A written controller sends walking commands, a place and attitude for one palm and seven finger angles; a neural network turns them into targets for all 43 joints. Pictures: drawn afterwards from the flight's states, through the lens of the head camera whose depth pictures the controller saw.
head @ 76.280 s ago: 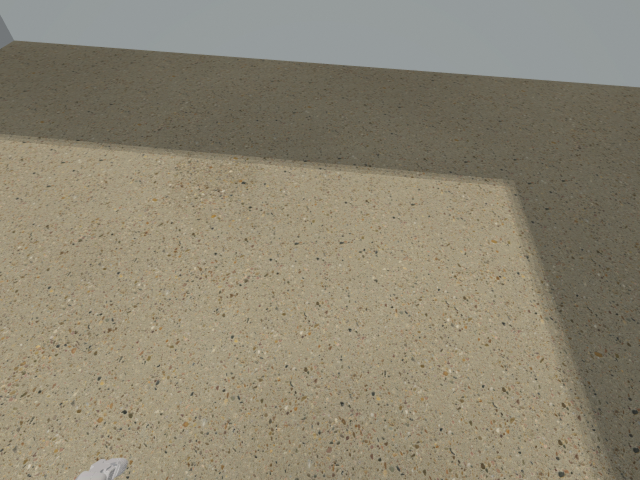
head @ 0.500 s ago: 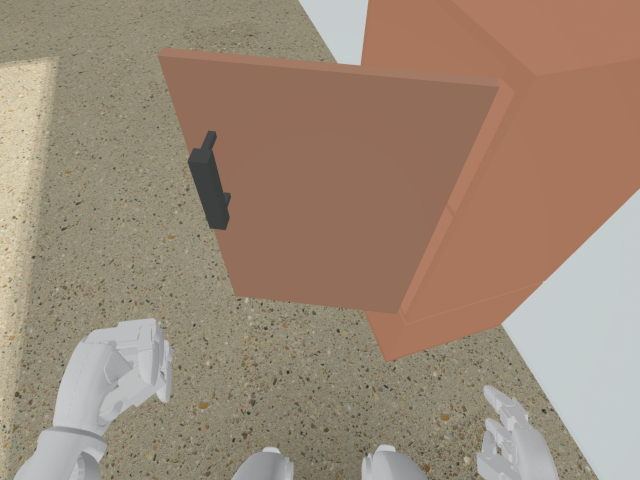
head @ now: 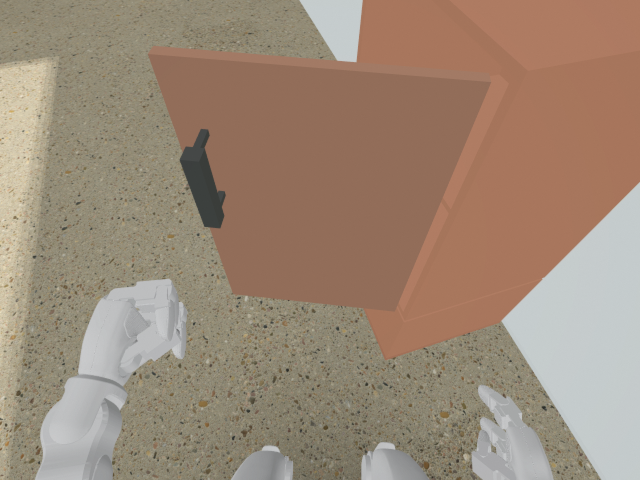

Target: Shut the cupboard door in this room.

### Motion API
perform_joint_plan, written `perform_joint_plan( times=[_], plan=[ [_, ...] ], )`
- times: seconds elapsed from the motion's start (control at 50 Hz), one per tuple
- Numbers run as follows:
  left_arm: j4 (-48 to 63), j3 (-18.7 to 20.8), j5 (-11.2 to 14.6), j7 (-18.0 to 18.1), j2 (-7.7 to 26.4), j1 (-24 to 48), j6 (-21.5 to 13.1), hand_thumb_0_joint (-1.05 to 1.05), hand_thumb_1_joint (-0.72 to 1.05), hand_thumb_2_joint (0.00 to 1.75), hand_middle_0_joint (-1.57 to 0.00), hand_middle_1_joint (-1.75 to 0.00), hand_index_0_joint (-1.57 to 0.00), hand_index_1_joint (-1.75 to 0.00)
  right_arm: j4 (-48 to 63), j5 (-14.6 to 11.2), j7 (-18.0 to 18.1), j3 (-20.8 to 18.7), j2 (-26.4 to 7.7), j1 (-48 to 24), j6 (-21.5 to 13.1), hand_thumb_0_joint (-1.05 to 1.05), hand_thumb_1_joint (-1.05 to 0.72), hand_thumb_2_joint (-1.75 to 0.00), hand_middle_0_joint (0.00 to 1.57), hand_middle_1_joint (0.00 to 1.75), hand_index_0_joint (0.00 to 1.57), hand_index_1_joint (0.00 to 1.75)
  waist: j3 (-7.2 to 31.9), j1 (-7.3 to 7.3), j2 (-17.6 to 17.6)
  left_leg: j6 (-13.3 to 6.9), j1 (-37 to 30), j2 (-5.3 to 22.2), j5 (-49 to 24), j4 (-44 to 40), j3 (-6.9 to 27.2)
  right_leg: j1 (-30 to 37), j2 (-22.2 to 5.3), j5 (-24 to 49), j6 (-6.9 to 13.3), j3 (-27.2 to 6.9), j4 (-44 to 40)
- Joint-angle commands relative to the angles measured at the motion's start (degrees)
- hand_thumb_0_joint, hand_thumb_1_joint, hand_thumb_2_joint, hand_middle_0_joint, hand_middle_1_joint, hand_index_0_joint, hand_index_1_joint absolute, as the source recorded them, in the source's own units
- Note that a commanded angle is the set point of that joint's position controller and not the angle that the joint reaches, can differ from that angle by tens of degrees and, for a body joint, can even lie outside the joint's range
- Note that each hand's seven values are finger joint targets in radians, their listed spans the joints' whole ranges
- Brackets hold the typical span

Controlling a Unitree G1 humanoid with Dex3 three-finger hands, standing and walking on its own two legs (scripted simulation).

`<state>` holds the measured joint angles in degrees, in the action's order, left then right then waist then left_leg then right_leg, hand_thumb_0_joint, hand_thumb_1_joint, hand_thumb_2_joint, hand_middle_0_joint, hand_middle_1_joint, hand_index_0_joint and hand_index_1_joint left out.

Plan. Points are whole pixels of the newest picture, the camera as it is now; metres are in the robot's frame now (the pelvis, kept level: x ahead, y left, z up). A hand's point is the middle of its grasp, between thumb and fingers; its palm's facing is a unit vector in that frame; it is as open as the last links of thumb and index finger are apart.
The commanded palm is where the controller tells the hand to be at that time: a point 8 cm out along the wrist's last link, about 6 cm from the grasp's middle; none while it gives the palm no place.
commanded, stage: bring the fist close to the handle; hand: left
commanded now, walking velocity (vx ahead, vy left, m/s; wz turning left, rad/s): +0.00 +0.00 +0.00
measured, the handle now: (208, 180) +0.50 +0.19 +0.06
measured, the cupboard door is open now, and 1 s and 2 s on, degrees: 66 66 55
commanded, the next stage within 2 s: push the door shut along its arc in 1.08 s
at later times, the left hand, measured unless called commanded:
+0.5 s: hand (204, 265) +0.36 +0.16 +0.06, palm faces -0.06 -1.00 -0.04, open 3.1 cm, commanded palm +0.35 +0.21 +0.06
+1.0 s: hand (216, 236) +0.40 +0.16 +0.05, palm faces -0.05 -1.00 -0.04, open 3.1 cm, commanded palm +0.38 +0.21 +0.06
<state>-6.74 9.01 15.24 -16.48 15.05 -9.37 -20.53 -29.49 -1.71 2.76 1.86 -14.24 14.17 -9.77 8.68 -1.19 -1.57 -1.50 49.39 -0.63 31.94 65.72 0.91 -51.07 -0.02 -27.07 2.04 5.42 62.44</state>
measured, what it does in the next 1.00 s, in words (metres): stands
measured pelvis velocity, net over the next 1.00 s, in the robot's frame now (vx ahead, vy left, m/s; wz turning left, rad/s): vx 0.00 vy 0.00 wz -0.03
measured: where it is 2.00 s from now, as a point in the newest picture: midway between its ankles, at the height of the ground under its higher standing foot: outside the picture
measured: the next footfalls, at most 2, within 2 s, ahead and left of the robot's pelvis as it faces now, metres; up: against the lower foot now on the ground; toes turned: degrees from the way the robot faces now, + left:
none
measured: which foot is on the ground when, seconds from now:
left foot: down 0.00-1.00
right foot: down 0.00-1.00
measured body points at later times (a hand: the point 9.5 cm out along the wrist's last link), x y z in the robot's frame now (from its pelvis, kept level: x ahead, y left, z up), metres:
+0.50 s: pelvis +0.00 +0.00 +0.01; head +0.08 +0.00 +0.45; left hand +0.35 +0.22 +0.06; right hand +0.14 -0.25 -0.09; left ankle +0.00 +0.10 -0.65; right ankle +0.03 -0.10 -0.65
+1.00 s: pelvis +0.00 +0.00 +0.01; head +0.10 +0.00 +0.45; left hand +0.40 +0.21 +0.06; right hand +0.07 -0.26 -0.10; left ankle +0.00 +0.10 -0.65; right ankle +0.03 -0.10 -0.65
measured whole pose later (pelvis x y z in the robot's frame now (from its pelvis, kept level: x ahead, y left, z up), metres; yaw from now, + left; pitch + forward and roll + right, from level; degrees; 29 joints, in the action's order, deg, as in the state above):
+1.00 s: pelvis +0.00 +0.00 +0.01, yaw -2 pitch +18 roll -1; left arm -40.4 13.4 10.1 -11.4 15.5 22.7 -25.6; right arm -34.9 -1.2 0.7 0.3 -14.6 19.0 -2.2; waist 7.4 -4.4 -0.9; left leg -2.0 49.2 -0.5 29.5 60.7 -1.7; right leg -52.3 0.3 -24.5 1.5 2.7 58.8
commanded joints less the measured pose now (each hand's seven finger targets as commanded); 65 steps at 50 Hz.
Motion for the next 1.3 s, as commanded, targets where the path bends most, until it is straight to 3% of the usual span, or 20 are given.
perform_joint_plan(
  times=[0.0,0.06,0.18,0.36,0.48,0.6,0.64,0.66,0.7,0.74,0.88,0.9,0.94,1.04,1.06,1.1,1.14,1.18,1.24,1.28],
  plan=[
    [9.0,5.4,1.4,1.0,8.3,9.0,-2.9,0.0,0.9,0.9,-1.3,-1.5,-1.3,-1.5,8.4,-0.1,0.3,-3.6,-7.6,-1.0,-2.3,0.0,-0.9,-0.9,0.2,0.3,0.2,0.3,13.7,0.21,-0.5,0.3,-3.5,-0.2,-16.9,-11.0,0.8,16.0,0.0,11.5,-0.7,-4.6,-9.6],
    [8.5,2.9,0.6,1.6,6.1,12.3,-3.6,0.0,0.9,0.9,-1.3,-1.5,-1.3,-1.5,7.7,-0.2,0.0,-3.8,-7.6,-0.6,-2.4,0.0,-0.9,-0.9,0.2,0.3,0.2,0.3,15.4,-0.42,-1.2,0.6,-6.4,0.1,-19.0,-11.7,1.2,14.9,0.0,13.7,-0.7,-3.5,-8.8],
    [4.2,2.3,-0.8,3.1,6.0,18.0,-4.0,0.0,0.9,0.9,-1.3,-1.5,-1.3,-1.5,6.6,-0.1,-0.4,-4.1,-8.0,0.0,-1.6,0.0,-0.9,-0.9,0.2,0.3,0.2,0.3,14.6,-0.89,-0.3,0.8,-6.5,0.3,-18.6,-12.3,1.1,14.1,-0.2,13.5,-0.6,-3.4,-9.0],
    [-4.0,4.5,-2.3,5.3,8.2,31.0,-5.2,0.0,0.9,0.9,-1.3,-1.5,-1.3,-1.5,4.4,0.2,-0.5,-4.3,-8.0,0.7,0.3,0.0,-0.9,-0.9,0.2,0.3,0.2,0.3,17.5,-1.07,0.9,0.6,-6.2,0.2,-17.7,-12.2,0.4,15.6,-0.4,13.7,-0.8,-4.6,-9.2],
    [-12.5,3.9,-2.8,4.5,8.8,42.7,-5.2,0.0,0.9,0.9,-1.3,-1.5,-1.3,-1.5,2.5,-0.1,-0.4,-4.0,-8.3,2.0,1.6,0.0,-0.9,-0.9,0.2,0.3,0.2,0.3,16.7,-2.62,0.2,0.6,-5.6,0.3,-16.5,-12.2,0.6,14.0,-0.3,13.1,-0.7,-4.9,-9.6],
    [-19.1,4.3,-3.3,4.5,9.6,51.9,-5.9,0.0,0.9,0.9,-1.3,-1.5,-1.3,-1.5,1.0,0.2,-0.7,-4.2,-8.6,4.2,2.5,0.0,-0.9,-0.9,0.2,0.3,0.2,0.3,20.0,-3.38,-0.3,0.6,-6.6,0.3,-19.2,-11.5,0.8,14.5,-0.2,16.3,-0.6,-4.9,-8.8],
    [-21.8,6.3,-3.7,4.7,11.1,51.6,-6.2,0.0,0.9,0.9,-1.3,-1.5,-1.3,-1.5,0.9,0.4,-0.9,-4.4,-8.7,5.0,3.2,0.0,-0.9,-0.9,0.2,0.3,0.2,0.3,21.9,-2.85,0.3,0.6,-6.3,0.3,-21.0,-11.3,0.4,15.7,-0.3,18.5,-0.7,-5.2,-8.4],
    [-22.9,5.1,-3.7,4.6,9.7,53.2,-6.3,0.0,0.9,0.9,-1.3,-1.5,-1.3,-1.5,0.7,0.4,-1.1,-4.3,-8.4,5.1,3.3,0.0,-0.9,-0.9,0.2,0.3,0.2,0.3,21.5,-3.31,0.0,0.6,-5.9,0.2,-20.7,-11.2,0.2,15.6,-0.4,18.7,-0.8,-5.3,-8.5],
    [-24.7,8.8,-4.0,4.6,13.4,49.1,-6.4,0.0,0.9,0.9,-1.3,-1.5,-1.3,-1.5,1.2,0.5,-1.4,-4.5,-8.9,5.9,4.1,0.0,-0.9,-0.9,0.2,0.3,0.2,0.3,22.1,-1.48,0.4,0.6,-4.9,0.1,-22.0,-11.7,0.0,18.1,-0.2,20.2,-0.5,-5.4,-8.4],
    [-22.2,7.0,-3.9,4.4,10.8,47.9,-6.8,0.0,0.9,0.9,-1.3,-1.5,-1.3,-1.5,2.1,0.4,-1.9,-4.7,-8.4,6.0,4.5,0.0,-0.9,-0.9,0.2,0.3,0.2,0.3,24.1,-1.34,-0.6,0.7,-7.2,0.3,-24.8,-12.1,-0.4,18.8,-0.2,22.6,-0.5,-5.2,-8.4],
    [-22.2,7.7,-3.4,5.0,10.8,48.5,-8.1,0.0,0.9,0.9,-1.3,-1.5,-1.3,-1.5,1.7,0.4,-1.9,-4.9,-8.5,6.3,5.4,0.0,-0.9,-0.9,0.2,0.3,0.2,0.3,19.6,-2.7,2.8,0.4,-4.9,0.3,-19.9,-12.8,-0.9,18.1,0.0,19.2,-1.0,-5.6,-10.3],
    [-21.0,8.4,-3.7,5.2,12.6,50.1,-8.8,0.0,0.9,0.9,-1.3,-1.5,-1.3,-1.5,1.5,0.4,-1.6,-4.9,-8.8,6.3,5.4,0.0,-0.9,-0.9,0.2,0.3,0.2,0.3,19.7,-2.78,1.6,0.3,-5.0,0.3,-20.0,-12.7,-0.7,17.8,0.0,19.0,-0.8,-5.7,-10.0],
    [-19.4,5.6,-4.2,5.1,10.3,53.9,-9.8,0.0,0.9,0.9,-1.3,-1.5,-1.3,-1.5,1.1,0.5,-1.6,-4.9,-8.3,6.0,5.2,0.0,-0.9,-0.9,0.2,0.3,0.2,0.3,21.0,-3.37,-1.7,0.5,-7.6,0.4,-20.2,-12.8,-0.4,16.2,-0.1,18.4,-0.7,-5.4,-9.5],
    [-23.4,5.8,-3.8,4.7,9.8,52.0,-9.5,0.0,0.9,0.9,-1.3,-1.5,-1.3,-1.5,0.2,0.5,-1.4,-4.9,-8.6,6.3,5.2,0.0,-0.9,-0.9,0.2,0.3,0.2,0.3,19.9,-3.59,0.1,0.6,-8.0,0.6,-20.7,-12.8,0.1,15.0,0.0,18.1,-0.7,-4.8,-9.6],
    [-24.4,6.6,-3.8,4.6,10.7,51.8,-9.3,0.0,0.9,0.9,-1.3,-1.5,-1.3,-1.5,0.1,0.5,-1.4,-4.9,-8.8,6.2,5.4,0.0,-0.9,-0.9,0.2,0.3,0.2,0.3,19.5,-3.4,1.4,0.6,-6.8,0.5,-19.4,-12.8,0.0,15.5,0.0,17.2,-0.8,-5.0,-9.9],
    [-23.6,7.0,-3.7,4.2,11.2,50.5,-9.1,0.0,0.9,0.9,-1.3,-1.5,-1.3,-1.5,1.0,0.5,-1.4,-4.8,-8.7,6.0,5.5,0.0,-0.9,-0.9,0.2,0.3,0.2,0.3,20.3,-2.42,-0.9,0.5,-7.1,0.3,-20.3,-13.1,-0.2,16.8,0.0,18.4,-0.5,-5.2,-9.7],
    [-22.4,6.7,-3.6,4.2,10.6,50.0,-9.0,0.0,0.9,0.9,-1.3,-1.5,-1.3,-1.5,1.4,0.3,-1.5,-4.8,-8.6,5.8,5.6,0.0,-0.9,-0.9,0.2,0.3,0.2,0.3,21.5,-2.19,-0.5,0.7,-8.2,0.4,-21.9,-13.3,0.0,17.1,-0.1,19.5,-0.5,-4.9,-9.4],
    [-23.1,5.8,-3.6,4.0,9.7,49.7,-8.8,0.0,0.9,0.9,-1.3,-1.5,-1.3,-1.5,1.5,0.3,-1.6,-4.8,-8.5,5.7,5.7,0.0,-0.9,-0.9,0.2,0.3,0.2,0.3,20.2,-2.61,0.3,0.7,-7.7,0.5,-21.3,-13.3,0.0,16.4,-0.1,19.0,-0.6,-4.8,-9.7],
    [-26.9,5.1,-4.6,3.4,11.4,60.5,-8.9,0.0,0.9,0.9,-1.3,-1.5,-1.3,-1.5,0.0,0.2,-1.1,-4.4,-8.9,5.8,5.8,0.0,-0.9,-0.9,0.2,0.3,0.2,0.3,16.8,-5.32,1.0,0.4,-5.8,0.5,-16.4,-12.4,0.6,12.4,0.0,14.7,-0.8,-5.2,-9.8],
    [-26.8,4.3,-4.7,2.7,11.0,64.5,-9.7,0.0,0.9,0.9,-1.3,-1.5,-1.3,-1.5,0.0,0.2,-0.8,-4.4,-8.9,5.5,5.6,0.0,-0.9,-0.9,0.2,0.3,0.2,0.3,19.1,-5.49,-0.8,0.4,-7.4,0.4,-15.9,-12.1,0.8,11.5,-0.1,13.7,-0.6,-5.2,-9.5]
  ],
)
